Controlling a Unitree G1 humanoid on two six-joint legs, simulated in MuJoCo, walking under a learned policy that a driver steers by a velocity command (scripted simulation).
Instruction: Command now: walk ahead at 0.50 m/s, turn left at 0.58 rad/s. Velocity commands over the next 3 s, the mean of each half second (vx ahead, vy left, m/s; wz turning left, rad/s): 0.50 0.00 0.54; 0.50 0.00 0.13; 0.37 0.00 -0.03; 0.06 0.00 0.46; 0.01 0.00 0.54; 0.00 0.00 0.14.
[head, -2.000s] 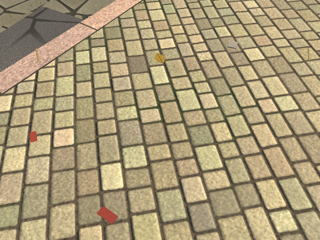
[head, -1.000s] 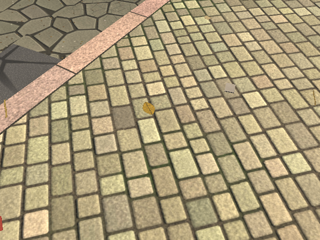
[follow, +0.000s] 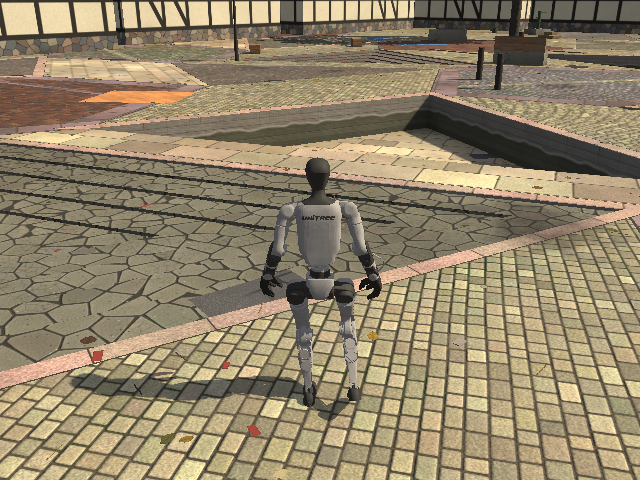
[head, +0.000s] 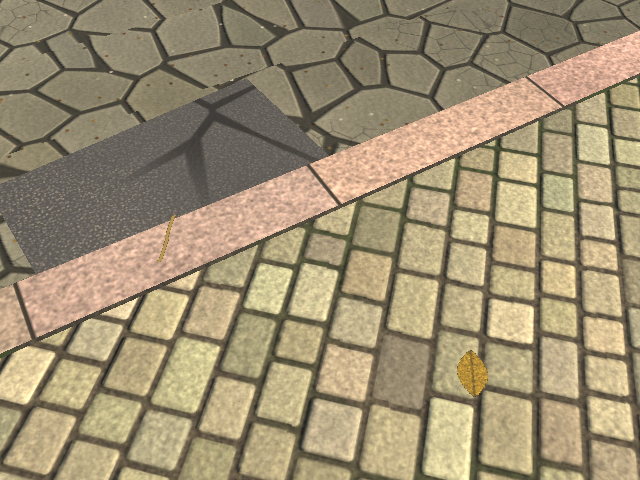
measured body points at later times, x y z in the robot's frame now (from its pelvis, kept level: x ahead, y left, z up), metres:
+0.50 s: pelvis +0.28 -0.04 +0.00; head +0.30 -0.04 +0.45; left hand +0.34 +0.26 -0.10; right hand +0.44 -0.28 -0.12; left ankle +0.16 +0.07 -0.64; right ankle +0.35 -0.13 -0.73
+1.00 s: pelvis +0.50 +0.09 +0.01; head +0.52 +0.12 +0.45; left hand +0.49 +0.38 -0.13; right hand +0.72 -0.11 -0.09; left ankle +0.51 +0.19 -0.73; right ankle +0.49 -0.07 -0.65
